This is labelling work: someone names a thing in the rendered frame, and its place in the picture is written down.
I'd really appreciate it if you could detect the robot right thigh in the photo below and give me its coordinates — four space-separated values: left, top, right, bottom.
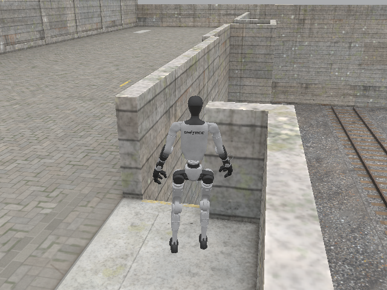
200 169 214 211

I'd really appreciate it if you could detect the humanoid robot head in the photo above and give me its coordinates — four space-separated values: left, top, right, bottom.
184 96 205 125

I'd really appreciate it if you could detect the robot right hand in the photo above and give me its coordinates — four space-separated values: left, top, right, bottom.
219 165 233 178

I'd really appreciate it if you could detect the left robot upper arm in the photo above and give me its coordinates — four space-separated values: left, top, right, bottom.
163 121 182 154

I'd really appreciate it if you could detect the robot left forearm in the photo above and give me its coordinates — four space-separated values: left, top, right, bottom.
155 145 169 171

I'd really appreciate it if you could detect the robot left hand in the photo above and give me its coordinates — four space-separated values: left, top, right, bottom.
153 169 167 184

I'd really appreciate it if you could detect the robot right forearm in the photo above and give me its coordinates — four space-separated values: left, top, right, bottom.
219 145 231 167

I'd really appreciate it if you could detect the right robot upper arm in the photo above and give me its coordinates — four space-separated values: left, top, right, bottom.
207 122 224 154

